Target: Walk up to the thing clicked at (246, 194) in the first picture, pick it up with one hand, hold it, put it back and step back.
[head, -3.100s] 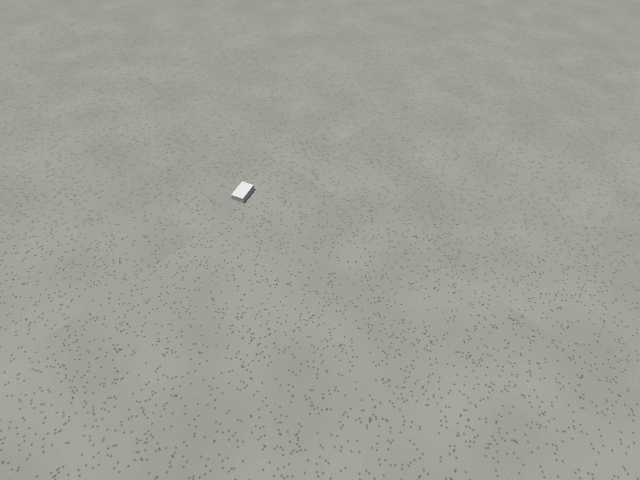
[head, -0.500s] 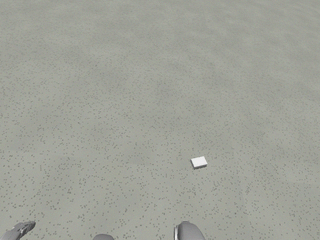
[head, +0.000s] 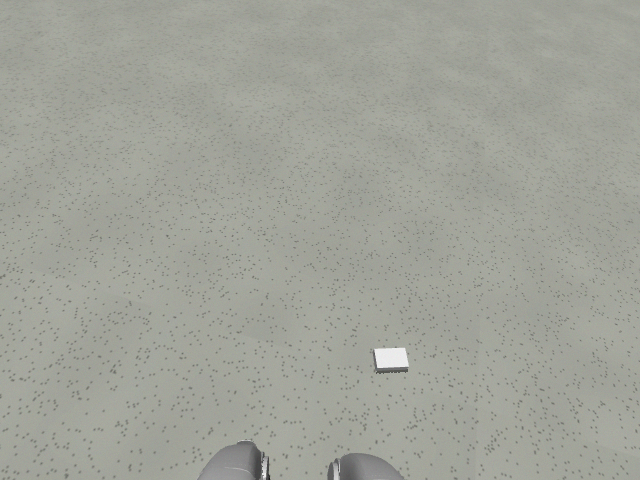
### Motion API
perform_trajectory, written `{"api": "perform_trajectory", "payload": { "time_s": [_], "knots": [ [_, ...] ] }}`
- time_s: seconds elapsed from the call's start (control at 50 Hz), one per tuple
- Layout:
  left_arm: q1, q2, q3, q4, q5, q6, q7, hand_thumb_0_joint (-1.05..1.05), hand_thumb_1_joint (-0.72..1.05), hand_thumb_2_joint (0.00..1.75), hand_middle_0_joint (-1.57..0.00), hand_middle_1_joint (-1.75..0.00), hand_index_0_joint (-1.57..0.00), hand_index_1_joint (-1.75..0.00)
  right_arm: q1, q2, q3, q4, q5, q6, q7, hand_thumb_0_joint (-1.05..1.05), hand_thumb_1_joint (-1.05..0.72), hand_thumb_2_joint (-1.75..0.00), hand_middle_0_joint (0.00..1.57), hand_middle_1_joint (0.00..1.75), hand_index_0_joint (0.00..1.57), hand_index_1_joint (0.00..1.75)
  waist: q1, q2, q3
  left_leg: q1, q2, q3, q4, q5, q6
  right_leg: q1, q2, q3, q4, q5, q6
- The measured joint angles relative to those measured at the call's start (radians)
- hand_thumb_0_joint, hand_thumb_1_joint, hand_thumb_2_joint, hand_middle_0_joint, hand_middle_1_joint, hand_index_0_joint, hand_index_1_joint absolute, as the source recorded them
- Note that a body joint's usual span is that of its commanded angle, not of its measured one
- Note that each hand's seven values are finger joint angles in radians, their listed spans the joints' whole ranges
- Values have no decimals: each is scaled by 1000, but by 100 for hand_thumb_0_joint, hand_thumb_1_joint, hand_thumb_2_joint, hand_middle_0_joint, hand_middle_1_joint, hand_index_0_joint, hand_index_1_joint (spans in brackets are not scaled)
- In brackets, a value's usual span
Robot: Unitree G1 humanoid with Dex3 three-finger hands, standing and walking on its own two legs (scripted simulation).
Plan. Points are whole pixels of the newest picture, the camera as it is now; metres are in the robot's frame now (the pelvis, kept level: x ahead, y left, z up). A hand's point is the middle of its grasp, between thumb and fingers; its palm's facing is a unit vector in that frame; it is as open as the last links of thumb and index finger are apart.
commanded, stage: walk up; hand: left
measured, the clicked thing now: (390, 359) +0.55 -0.26 -0.72
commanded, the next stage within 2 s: none
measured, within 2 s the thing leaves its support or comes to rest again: neither
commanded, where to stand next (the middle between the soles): +0.21 -0.56 m, yaw +10 degrees
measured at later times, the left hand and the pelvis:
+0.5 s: hand out of the picture +0.04 +0.04 -0.13, palm faces +0.07 -0.94 -0.34, open 7.4 cm; pelvis +0.04 -0.24 +0.02, yaw +5 degrees
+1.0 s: hand out of the picture +0.15 -0.16 -0.15, palm faces +0.06 -0.90 -0.43, open 7.4 cm; pelvis +0.06 -0.48 -0.03, yaw +6 degrees
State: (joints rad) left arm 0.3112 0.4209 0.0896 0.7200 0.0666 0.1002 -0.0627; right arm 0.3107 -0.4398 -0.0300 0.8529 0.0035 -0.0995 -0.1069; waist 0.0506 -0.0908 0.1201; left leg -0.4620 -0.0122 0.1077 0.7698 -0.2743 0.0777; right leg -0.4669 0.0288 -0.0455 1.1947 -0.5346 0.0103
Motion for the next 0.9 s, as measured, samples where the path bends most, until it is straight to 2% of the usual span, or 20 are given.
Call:
{"api": "perform_trajectory", "payload": {
  "time_s": [0.06, 0.1, 0.16, 0.24, 0.26, 0.28, 0.3, 0.34, 0.4, 0.46, 0.5, 0.54, 0.58, 0.64, 0.76, 0.84, 0.9],
  "knots": [
    [-25, 13, 1, 9, -2, 5, -10, 1, 90, 90, -20, -30, -20, -29, -5, 4, -1, 4, -4, 4, -8, 1, -90, -89, 21, 30, 21, 30, -25, -18, -8, 12, 33, -25, -3, -2, -24, -88, -49, 69, 114, 45, 5],
    [-42, 27, 10, 6, -4, 1, -22, 1, 90, 90, -20, -30, -20, -29, 4, -2, 0, 10, -17, 3, 1, 1, -90, -89, 21, 30, 21, 30, -37, -22, -21, 6, 59, -53, 3, -9, -34, -108, -96, 99, 78, 73, 1],
    [-59, 53, 26, 0, -7, 0, -40, 1, 90, 90, -20, -30, -20, -29, 19, -20, -4, 24, -37, 5, 15, 1, -89, -89, 21, 30, 21, 30, -51, -18, -46, -17, 104, -102, 21, -28, -46, -95, -142, 127, -43, 54, 0],
    [-57, 91, 49, 3, -10, -2, -45, 0, 90, 90, -20, -30, -20, -29, 30, -51, -15, 48, -53, 15, 26, 1, -89, -89, 21, 30, 21, 30, -65, -1, -80, -53, 171, -177, 40, -42, -65, -15, -154, 95, -234, 42, -6],
    [-49, 99, 55, 2, -10, -9, -42, 0, 90, 90, -20, -30, -20, -29, 32, -61, -18, 56, -56, 23, 25, 1, -89, -89, 21, 30, 21, 30, -60, 3, -89, -67, 184, -199, 62, -73, -61, 21, -145, 82, -312, 70, 1],
    [-44, 96, 60, 4, -4, -19, -36, 0, 90, 90, -20, -30, -20, -29, 29, -74, -24, 70, -55, 34, 20, 1, -89, -89, 21, 30, 21, 30, -51, 21, -89, -90, 192, -238, 118, -160, -45, 22, -121, 65, -307, 84, 27],
    [-39, 87, 58, 7, 2, -26, -29, 0, 90, 90, -20, -30, -20, -29, 26, -81, -33, 87, -49, 50, 10, 1, -89, -89, 21, 30, 21, 30, -45, 34, -89, -120, 171, -268, 200, -227, -42, 16, -109, 46, -282, 75, 37],
    [-27, 55, 43, 22, -2, -26, -17, 0, 90, 90, -20, -30, -20, -29, 13, -82, -47, 121, -32, 71, -8, 1, -90, -89, 21, 30, 21, 30, -32, 52, -83, -159, 108, -261, 336, -247, -40, 39, -98, 16, -292, 74, 29],
    [2, 11, 17, 46, -4, -22, -13, 0, 90, 90, -20, -30, -20, -29, -6, -76, -43, 142, -10, 58, -5, 1, -90, -89, 20, 30, 21, 30, -10, 70, -70, -162, 53, -149, 367, -210, -37, 99, -76, -13, -384, 109, -9],
    [21, -3, 4, 55, 1, -16, -11, 0, 90, 90, -20, -30, -20, -29, -2, -49, -29, 131, -4, 35, 9, 1, -90, -89, 20, 30, 21, 30, 11, 61, -53, -109, 17, -37, 257, -192, -27, 146, -55, -37, -460, 135, -42],
    [27, 0, -3, 52, 4, -10, -9, 1, 90, 90, -20, -30, -20, -30, 6, -25, -19, 117, -1, 21, 15, 1, -90, -89, 20, 30, 21, 30, 23, 48, -41, -44, -5, 5, 123, -139, -15, 161, -38, -52, -482, 139, -58],
    [31, 8, -11, 41, 0, -3, -6, 1, 90, 90, -20, -30, -20, -30, 28, -9, -10, 94, -4, -1, 15, 1, -90, -89, 20, 30, 21, 30, 24, 38, -37, 48, -23, 13, -71, -20, -4, 149, -21, -71, -450, 115, -73],
    [10, 11, -13, 40, -5, 4, 3, 1, 90, 90, -20, -30, -20, -30, 34, 12, -7, 73, -19, -9, 7, 1, -90, -89, 20, 30, 21, 30, 6, 3, -11, 45, -38, 3, -58, -13, 12, 97, -13, -17, -317, 70, -59],
    [-18, 12, -23, 42, -4, 14, 10, 1, 90, 90, -20, -30, -20, -29, 22, 27, 0, 56, -6, -1, -1, 1, -90, -89, 21, 30, 21, 30, -19, -20, 12, 56, -12, -14, -45, -22, -9, -5, 9, 79, -74, 34, -31],
    [-91, 49, 3, 12, -16, 6, -5, 1, 90, 90, -20, -30, -20, -29, 34, 13, -10, 24, -15, -1, 7, 1, -89, -89, 21, 30, 21, 30, -42, -38, 27, 54, 73, -65, -17, -28, -62, -127, -62, 205, 75, 102, -7],
    [-131, 88, 26, 4, -18, 12, -19, 0, 90, 90, -20, -30, -20, -29, 37, -19, -25, 13, -35, 2, 17, 1, -89, -89, 21, 30, 21, 30, -57, -37, 17, 17, 133, -109, 31, -51, -69, -128, -130, 193, -3, 129, 10],
    [-140, 113, 41, 5, -17, 15, -29, 0, 90, 90, -20, -30, -20, -29, 36, -50, -36, 12, -46, 8, 20, 1, -89, -89, 21, 30, 21, 30, -66, -27, -7, -20, 183, -145, 65, -71, -70, -84, -152, 145, -124, 72, 11]
  ]
}}
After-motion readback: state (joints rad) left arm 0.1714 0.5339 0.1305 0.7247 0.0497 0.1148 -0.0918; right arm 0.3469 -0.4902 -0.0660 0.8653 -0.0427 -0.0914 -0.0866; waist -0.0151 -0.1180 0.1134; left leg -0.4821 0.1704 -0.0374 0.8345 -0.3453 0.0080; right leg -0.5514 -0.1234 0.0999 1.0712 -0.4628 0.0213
